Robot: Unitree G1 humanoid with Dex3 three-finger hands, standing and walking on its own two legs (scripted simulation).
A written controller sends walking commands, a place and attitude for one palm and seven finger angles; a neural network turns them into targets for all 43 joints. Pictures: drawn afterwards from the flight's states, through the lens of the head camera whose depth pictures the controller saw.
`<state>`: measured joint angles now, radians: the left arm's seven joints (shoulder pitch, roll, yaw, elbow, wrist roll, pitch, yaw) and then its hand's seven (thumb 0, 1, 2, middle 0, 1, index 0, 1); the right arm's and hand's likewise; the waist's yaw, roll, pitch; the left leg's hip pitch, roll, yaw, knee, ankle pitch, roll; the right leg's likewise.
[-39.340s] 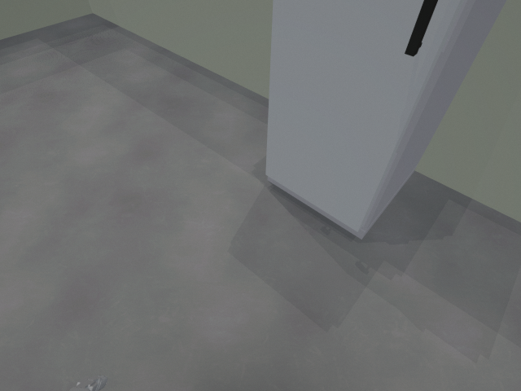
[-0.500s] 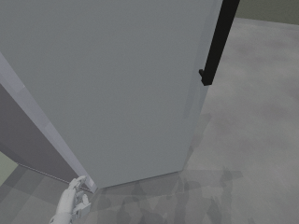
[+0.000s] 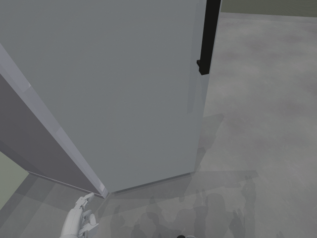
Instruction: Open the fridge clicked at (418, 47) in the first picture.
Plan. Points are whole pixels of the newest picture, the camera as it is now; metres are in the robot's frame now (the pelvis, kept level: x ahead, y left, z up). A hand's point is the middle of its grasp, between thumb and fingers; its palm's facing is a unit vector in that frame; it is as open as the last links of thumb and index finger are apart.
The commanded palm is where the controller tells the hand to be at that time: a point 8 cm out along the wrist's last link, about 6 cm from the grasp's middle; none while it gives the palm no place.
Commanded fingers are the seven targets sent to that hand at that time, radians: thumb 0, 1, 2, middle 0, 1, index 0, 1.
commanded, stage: step back with the hand held close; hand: right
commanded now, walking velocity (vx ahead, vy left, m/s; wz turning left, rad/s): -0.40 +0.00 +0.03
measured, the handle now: (208, 14) +0.57 -0.10 +0.28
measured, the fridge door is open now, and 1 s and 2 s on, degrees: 59 59 59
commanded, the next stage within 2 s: stop stepping back and stand still in 0.34 s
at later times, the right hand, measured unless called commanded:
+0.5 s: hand out of the picture +0.12 -0.26 +0.18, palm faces +0.26 +0.85 -0.45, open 7.4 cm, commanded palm +0.06 -0.31 +0.18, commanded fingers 0.00 -0.90 -0.90 0.20 0.30 0.20 0.30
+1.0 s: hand out of the picture +0.02 -0.30 +0.18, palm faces +0.40 +0.78 -0.48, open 7.4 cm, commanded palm -0.03 -0.34 +0.18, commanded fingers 0.00 -0.90 -0.90 0.20 0.30 0.20 0.30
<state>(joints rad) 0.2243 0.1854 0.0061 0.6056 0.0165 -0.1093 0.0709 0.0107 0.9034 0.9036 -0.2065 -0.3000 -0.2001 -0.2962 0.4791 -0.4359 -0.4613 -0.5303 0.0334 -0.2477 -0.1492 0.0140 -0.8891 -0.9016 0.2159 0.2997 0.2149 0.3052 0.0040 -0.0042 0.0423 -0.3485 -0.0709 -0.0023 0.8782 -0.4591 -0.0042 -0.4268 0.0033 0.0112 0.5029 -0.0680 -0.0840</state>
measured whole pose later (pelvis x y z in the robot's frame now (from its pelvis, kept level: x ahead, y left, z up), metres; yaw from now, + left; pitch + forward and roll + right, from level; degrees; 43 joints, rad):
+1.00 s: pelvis -0.18 -0.05 +0.00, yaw +1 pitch -2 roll +0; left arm 0.30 0.16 -0.02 0.65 0.02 -0.12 0.06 0.01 0.90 0.90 -0.21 -0.30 -0.20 -0.30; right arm 0.56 -0.46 -0.43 -0.53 0.02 -0.22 -0.13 0.01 -0.89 -0.90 0.21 0.30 0.21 0.30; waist 0.01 0.04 -0.02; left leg -0.26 -0.03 0.06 0.54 -0.24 0.09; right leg -0.42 0.00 0.02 0.86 -0.42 -0.01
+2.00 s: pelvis -0.15 -0.11 +0.00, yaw -1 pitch +1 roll +1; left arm 0.13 0.30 0.01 0.79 0.02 -0.03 -0.01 0.01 0.90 0.90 -0.21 -0.30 -0.20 -0.30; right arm 0.25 -0.32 -0.10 0.42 -0.03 0.01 -0.01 0.00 -0.91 -0.90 0.20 0.30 0.20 0.30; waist 0.00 -0.05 -0.03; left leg -0.28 0.04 0.02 0.58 -0.31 -0.03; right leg -0.35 0.04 -0.02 0.59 -0.25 -0.05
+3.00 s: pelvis -0.16 -0.10 +0.01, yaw -1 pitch -1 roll +0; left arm 0.26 0.17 0.02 1.11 0.03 0.01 0.03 0.00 0.91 0.90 -0.20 -0.30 -0.20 -0.30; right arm 0.22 -0.16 -0.01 1.13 -0.02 0.00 -0.02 0.00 -0.92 -0.90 0.20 0.30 0.20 0.30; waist 0.02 -0.01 0.04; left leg -0.19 0.02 0.01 0.43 -0.23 -0.02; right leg -0.25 0.02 -0.02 0.43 -0.17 -0.03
